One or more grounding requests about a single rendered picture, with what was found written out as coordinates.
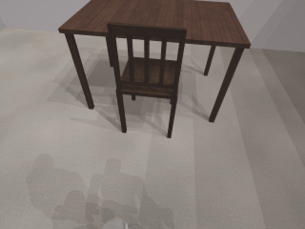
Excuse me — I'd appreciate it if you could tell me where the table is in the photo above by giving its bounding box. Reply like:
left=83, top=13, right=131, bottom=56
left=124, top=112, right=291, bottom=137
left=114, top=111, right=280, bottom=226
left=58, top=0, right=252, bottom=123

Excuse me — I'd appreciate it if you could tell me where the chair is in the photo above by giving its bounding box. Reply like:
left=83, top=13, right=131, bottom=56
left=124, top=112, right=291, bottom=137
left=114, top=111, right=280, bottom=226
left=107, top=22, right=187, bottom=138

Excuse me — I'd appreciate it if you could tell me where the left robot thigh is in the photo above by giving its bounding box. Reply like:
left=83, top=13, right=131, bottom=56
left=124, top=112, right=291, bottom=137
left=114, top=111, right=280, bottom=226
left=102, top=219, right=129, bottom=229

